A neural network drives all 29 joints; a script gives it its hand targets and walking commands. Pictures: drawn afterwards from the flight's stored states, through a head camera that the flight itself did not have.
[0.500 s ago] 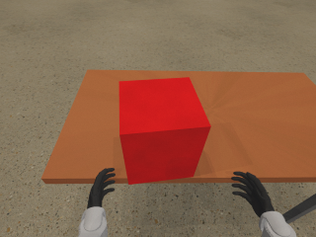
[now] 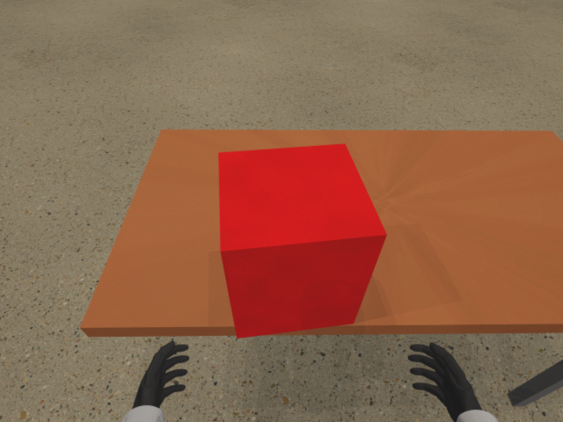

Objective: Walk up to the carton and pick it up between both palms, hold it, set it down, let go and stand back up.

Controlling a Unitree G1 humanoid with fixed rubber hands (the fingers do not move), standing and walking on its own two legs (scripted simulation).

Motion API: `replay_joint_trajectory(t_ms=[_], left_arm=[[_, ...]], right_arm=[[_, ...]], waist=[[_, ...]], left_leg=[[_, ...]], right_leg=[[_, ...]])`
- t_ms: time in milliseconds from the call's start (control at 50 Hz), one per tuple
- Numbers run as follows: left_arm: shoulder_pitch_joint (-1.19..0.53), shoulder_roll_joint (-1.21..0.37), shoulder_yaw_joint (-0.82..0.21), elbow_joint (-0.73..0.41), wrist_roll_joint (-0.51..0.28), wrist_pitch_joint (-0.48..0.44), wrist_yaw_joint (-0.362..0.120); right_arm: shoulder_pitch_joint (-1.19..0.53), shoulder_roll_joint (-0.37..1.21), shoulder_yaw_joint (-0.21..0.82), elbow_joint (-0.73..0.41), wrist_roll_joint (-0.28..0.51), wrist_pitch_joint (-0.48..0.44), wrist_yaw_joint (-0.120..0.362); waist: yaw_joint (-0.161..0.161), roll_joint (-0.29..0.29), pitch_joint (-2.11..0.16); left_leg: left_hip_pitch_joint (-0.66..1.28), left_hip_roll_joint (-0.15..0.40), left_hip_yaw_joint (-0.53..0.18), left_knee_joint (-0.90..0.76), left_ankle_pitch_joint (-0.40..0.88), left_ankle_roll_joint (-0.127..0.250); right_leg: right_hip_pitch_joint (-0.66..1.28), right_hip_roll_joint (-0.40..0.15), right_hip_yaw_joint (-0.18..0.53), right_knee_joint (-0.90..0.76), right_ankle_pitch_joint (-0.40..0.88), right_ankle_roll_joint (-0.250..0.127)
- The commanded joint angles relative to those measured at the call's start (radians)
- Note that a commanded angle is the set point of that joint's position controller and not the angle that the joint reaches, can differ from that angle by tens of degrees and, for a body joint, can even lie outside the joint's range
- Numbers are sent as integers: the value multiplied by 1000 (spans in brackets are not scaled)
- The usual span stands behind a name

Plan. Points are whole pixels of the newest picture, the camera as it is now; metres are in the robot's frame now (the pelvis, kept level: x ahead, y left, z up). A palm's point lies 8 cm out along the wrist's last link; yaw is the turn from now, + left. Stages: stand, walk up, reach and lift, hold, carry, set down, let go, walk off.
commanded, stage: set down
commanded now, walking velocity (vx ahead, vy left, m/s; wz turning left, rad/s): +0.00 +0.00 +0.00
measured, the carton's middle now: (289, 243) +0.40 +0.00 +0.02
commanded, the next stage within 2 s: let go in 0.58 s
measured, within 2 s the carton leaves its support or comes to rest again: neither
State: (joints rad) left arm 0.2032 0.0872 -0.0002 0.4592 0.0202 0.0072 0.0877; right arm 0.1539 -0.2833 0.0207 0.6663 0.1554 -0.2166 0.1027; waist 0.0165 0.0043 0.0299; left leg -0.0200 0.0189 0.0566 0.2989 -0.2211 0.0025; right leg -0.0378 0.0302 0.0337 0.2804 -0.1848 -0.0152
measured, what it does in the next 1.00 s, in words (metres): stands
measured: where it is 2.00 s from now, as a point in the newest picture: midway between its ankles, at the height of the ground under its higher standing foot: outside the picture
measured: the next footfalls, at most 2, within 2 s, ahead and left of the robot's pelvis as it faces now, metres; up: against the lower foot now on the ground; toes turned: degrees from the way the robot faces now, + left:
none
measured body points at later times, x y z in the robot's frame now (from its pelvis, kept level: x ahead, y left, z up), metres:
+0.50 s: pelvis -0.02 +0.00 +0.00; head -0.01 +0.01 +0.45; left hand +0.15 +0.24 -0.09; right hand +0.16 -0.22 -0.08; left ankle -0.03 +0.11 -0.75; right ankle -0.02 -0.11 -0.75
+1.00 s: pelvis -0.02 -0.01 +0.00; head -0.02 +0.00 +0.45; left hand +0.15 +0.23 -0.09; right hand +0.16 -0.24 -0.09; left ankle -0.03 +0.11 -0.75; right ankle -0.02 -0.11 -0.75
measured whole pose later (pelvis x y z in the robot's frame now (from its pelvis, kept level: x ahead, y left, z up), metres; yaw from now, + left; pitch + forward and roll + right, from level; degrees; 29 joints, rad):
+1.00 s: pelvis -0.02 -0.01 +0.00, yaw +0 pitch -4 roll +0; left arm 0.17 0.20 -0.01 0.55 -0.01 0.12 0.02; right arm 0.17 -0.21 -0.04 0.73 0.00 -0.19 0.04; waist 0.02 0.00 0.06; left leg -0.07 0.03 0.05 0.37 -0.24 -0.01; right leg -0.08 0.03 0.01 0.35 -0.20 -0.02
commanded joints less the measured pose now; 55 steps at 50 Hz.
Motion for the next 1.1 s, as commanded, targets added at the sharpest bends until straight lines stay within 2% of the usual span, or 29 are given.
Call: replay_joint_trajectory(t_ms=[0, 20, 40, 60, 80, 100, 120, 140, 200, 220, 240, 280, 300, 360, 380, 400, 440, 480, 520, 560, 640, 660, 740, 780, 860, 940, 1020, 1060, 1080], left_arm=[[-94, 95, 27, -82, -4, -50, -2], [-83, 96, 36, -93, 6, -52, 1], [-74, 99, 37, -53, 10, -41, -5], [-78, 92, 34, -100, 8, -45, 0], [-64, 95, 28, -44, 12, -31, -8], [-66, 88, 25, -97, 6, -34, -5], [-68, 80, 9, -59, 9, -22, -8], [-74, 82, 13, -43, 13, -6, -12], [-76, 114, 20, -13, -3, 24, -27], [-86, 119, 16, -54, -12, 22, -25], [-91, 131, 15, -7, -7, 34, -32], [-86, 136, 26, -29, -1, 50, -37], [-97, 158, 34, -24, -4, 52, -41], [-122, 175, 41, -32, -10, 61, -45], [-135, 179, 32, -25, -9, 69, -42], [-121, 177, 27, -18, -10, 78, -47], [-106, 176, 23, -23, -8, 84, -52], [-122, 177, 10, -33, -22, 84, -55], [-115, 190, 7, -18, -29, 88, -61], [-104, 188, 8, -12, -34, 83, -70], [-112, 205, 12, -16, -37, 82, -69], [-110, 198, 11, -19, -40, 78, -67], [-103, 192, 3, 4, -31, 90, -63], [-98, 196, 21, 13, -22, 97, -68], [-101, 197, 24, -23, -21, 88, -63], [-123, 199, 19, -34, -32, 79, -65], [-108, 196, 22, 3, -23, 91, -70], [-119, 204, 22, -40, -28, 80, -64], [-111, 207, 26, -47, -25, 75, -59]], right_arm=[[-77, -70, -46, -149, -45, -52, -17], [-69, -74, -43, -155, -40, -58, -16], [-60, -71, -43, -126, -49, -56, -19], [-51, -72, -47, -125, -36, -56, -16], [-36, -66, -43, -71, -47, -45, -17], [-31, -69, -60, -81, -51, -49, -14], [-21, -65, -65, -34, -61, -36, -13], [-29, -66, -71, -18, -75, -26, -11], [-45, -54, -76, -56, -104, -7, -18], [-50, -47, -71, -75, -99, -13, -21], [-44, -39, -73, -40, -113, -3, -28], [-58, -41, -69, -68, -121, 11, -33], [-51, -35, -71, -77, -134, 13, -40], [-66, -11, -73, -77, -141, 22, -51], [-64, -13, -86, -59, -147, 29, -53], [-53, -9, -84, -64, -160, 33, -57], [-38, -8, -90, -56, -158, 32, -61], [-44, -3, -91, -46, -156, 34, -62], [-43, -4, -98, -46, -167, 30, -70], [-43, -8, -99, -45, -171, 19, -73], [-57, -9, -105, -50, -174, 9, -73], [-58, -9, -97, -53, -172, 3, -69], [-45, -12, -101, -25, -170, 11, -67], [-41, -13, -88, -31, -165, 13, -65], [-37, -20, -80, -28, -151, 1, -67], [-41, -7, -85, -35, -159, -1, -73], [-44, -18, -82, -29, -160, 7, -69], [-32, -11, -87, -40, -155, -6, -72], [-32, -10, -82, -28, -146, -10, -68]], waist=[[22, -61, -74], [38, -35, -84], [33, -36, -83], [36, -1, -97], [17, -1, -81], [19, 23, -115], [-2, 36, -74], [2, 52, -74], [-2, -20, -61], [7, 1, -85], [-8, -10, -36], [9, -26, -8], [4, -43, -20], [14, -10, -23], [1, 16, -11], [-2, -5, -8], [0, 30, -32], [-3, 32, -43], [-14, 13, -72], [-12, -12, -62], [-6, -22, -40], [6, -17, -52], [-5, 21, -7], [5, -5, -31], [8, 10, -57], [-8, -18, -44], [-1, -25, -21], [-6, 5, -71], [3, 28, -79]], left_leg=[[32, -3, 10, 1, 236, -5], [33, -3, 11, 6, 259, -10], [33, -5, 12, 12, 257, -14], [40, -2, 5, 14, 282, -21], [56, -2, 3, 20, 285, -21], [73, 3, 1, 19, 295, -27], [79, 4, -1, 17, 275, -32], [88, 8, -3, 17, 270, -36], [60, 1, 3, 24, 230, -18], [53, 1, 2, 24, 234, -19], [36, -2, 4, 24, 207, -18], [29, 2, 7, 18, 217, -17], [22, -4, 11, 26, 216, -13], [-2, -6, 16, 24, 181, -18], [-1, -7, 12, 21, 155, -21], [4, 0, 14, 25, 160, -20], [39, 1, 9, 37, 203, -32], [42, 7, 7, 38, 191, -34], [53, 6, 3, 54, 211, -31], [43, 5, 3, 57, 221, -30], [19, 10, 4, 54, 216, -32], [19, 10, 4, 52, 220, -32], [3, 10, 6, 46, 195, -38], [12, 1, 12, 48, 207, -33], [38, -3, 6, 62, 243, -39], [5, -11, 13, 57, 182, -28], [1, -10, 9, 58, 190, -29], [12, -15, 7, 64, 185, -28], [5, -12, 8, 64, 202, -35]], right_leg=[[-42, -23, 3, -13, 246, -26], [-34, -21, -2, -6, 256, -32], [-33, -19, -1, -9, 240, -35], [-38, -17, -9, -6, 246, -42], [-53, -18, -6, -16, 235, -43], [-63, -15, -18, -18, 213, -50], [-95, -15, -19, -32, 171, -60], [-109, -12, -21, -36, 143, -66], [-103, -18, -19, -36, 133, -45], [-104, -20, -19, -26, 134, -42], [-105, -21, -19, -29, 119, -38], [-89, -13, -32, -25, 113, -37], [-84, -15, -25, -21, 125, -28], [-92, -23, -25, -11, 105, -27], [-100, -27, -26, -12, 73, -28], [-101, -23, -30, -7, 78, -27], [-102, -18, -37, -2, 92, -34], [-127, -18, -41, -9, 55, -35], [-119, -16, -40, -2, 94, -29], [-111, -13, -45, 2, 111, -23], [-107, -7, -51, 6, 94, -26], [-116, -6, -50, 8, 91, -28], [-114, -11, -49, 9, 69, -35], [-99, -13, -42, 2, 85, -28], [-104, -16, -35, 15, 161, -19], [-103, -27, -29, 11, 140, -8], [-108, -29, -30, 9, 151, -12], [-107, -39, -24, 19, 174, -3], [-102, -31, -29, 28, 171, -11]])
